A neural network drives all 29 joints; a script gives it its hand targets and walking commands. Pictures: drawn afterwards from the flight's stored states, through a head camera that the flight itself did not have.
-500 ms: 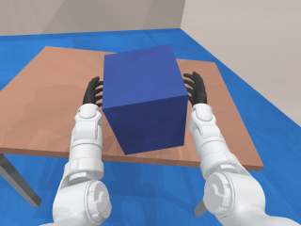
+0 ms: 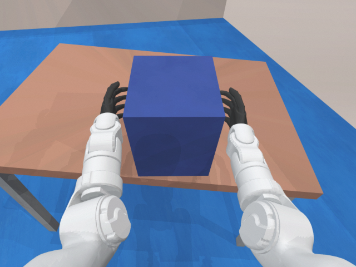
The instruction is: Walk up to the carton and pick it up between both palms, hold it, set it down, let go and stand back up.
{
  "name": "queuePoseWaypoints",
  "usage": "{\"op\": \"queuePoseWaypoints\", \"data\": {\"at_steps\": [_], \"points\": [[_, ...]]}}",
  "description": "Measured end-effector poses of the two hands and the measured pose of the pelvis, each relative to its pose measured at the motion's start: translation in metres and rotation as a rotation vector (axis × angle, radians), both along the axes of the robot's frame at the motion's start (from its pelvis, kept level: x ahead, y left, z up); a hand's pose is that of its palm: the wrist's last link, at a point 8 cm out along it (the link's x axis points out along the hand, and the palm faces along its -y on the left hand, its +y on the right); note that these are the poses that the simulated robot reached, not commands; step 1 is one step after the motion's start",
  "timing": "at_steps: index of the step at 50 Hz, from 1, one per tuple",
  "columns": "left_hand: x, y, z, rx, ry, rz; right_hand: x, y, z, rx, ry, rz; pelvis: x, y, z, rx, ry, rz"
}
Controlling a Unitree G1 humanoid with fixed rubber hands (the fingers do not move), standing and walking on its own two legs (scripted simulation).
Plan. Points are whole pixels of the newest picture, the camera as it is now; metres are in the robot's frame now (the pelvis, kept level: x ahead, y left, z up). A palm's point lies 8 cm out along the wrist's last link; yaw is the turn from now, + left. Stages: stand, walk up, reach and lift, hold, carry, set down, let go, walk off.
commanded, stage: set down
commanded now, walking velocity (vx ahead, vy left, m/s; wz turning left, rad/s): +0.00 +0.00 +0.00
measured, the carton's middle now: (173, 119) +0.48 +0.07 +0.07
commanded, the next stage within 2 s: none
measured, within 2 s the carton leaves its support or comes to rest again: rests again in 0.82 s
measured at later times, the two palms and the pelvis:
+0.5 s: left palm (119, 117) +0.43 +0.20 +0.10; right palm (237, 127) +0.44 -0.09 +0.10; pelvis +0.01 +0.00 +0.00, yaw -1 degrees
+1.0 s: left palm (120, 119) +0.43 +0.19 +0.10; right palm (238, 132) +0.43 -0.10 +0.09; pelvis +0.00 +0.00 +0.00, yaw -1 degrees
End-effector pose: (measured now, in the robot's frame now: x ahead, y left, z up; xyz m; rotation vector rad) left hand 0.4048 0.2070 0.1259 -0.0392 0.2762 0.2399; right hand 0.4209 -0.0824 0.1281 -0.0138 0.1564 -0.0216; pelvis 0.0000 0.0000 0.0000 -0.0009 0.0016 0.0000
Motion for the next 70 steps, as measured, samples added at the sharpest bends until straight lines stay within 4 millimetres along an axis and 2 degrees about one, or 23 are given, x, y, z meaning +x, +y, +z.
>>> {"op": "queuePoseWaypoints", "data": {"at_steps": [7,16,24,35,49,70], "points": [[0.008,-0.003,-0.008,0.015,0.002,-0.023,0.005,-0.002,-0.001,0.011,0.001,-0.032,0.006,0.003,0.000,-0.004,0.026,0.005],[0.020,-0.018,-0.016,0.020,0.034,-0.045,0.008,-0.018,-0.020,0.018,0.036,-0.050,0.009,0.008,-0.001,-0.004,0.064,-0.024],[0.022,-0.013,-0.024,0.006,0.038,-0.014,0.016,-0.013,-0.031,0.011,0.045,-0.026,0.010,0.004,-0.001,0.000,0.095,-0.025],[0.021,-0.003,-0.029,-0.002,0.014,-0.005,0.017,-0.002,-0.027,-0.007,0.026,-0.030,0.014,0.000,-0.001,0.002,0.111,0.004],[0.022,-0.014,-0.029,-0.001,0.019,-0.033,0.007,-0.014,-0.036,0.002,0.048,-0.057,0.005,0.004,-0.001,0.002,0.104,-0.022],[0.028,-0.014,-0.034,-0.007,0.001,-0.028,0.013,-0.013,-0.039,-0.012,0.055,-0.058,0.012,0.004,-0.001,0.004,0.125,-0.022]]}}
